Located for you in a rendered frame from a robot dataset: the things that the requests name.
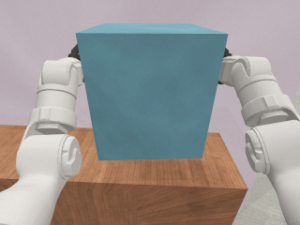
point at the left robot upper arm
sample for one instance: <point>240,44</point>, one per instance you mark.
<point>44,164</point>

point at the left robot hand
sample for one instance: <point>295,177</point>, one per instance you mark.
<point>74,54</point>

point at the right robot hand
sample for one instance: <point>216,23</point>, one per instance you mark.
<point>226,54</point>

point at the pedestal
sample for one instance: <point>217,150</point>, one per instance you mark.
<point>173,191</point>

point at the right robot forearm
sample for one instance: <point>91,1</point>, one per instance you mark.
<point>257,89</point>

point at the left robot forearm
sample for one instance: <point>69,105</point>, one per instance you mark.
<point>57,92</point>

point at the carton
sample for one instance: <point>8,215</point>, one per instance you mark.
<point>150,87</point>

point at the right robot upper arm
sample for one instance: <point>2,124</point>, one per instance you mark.
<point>274,150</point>

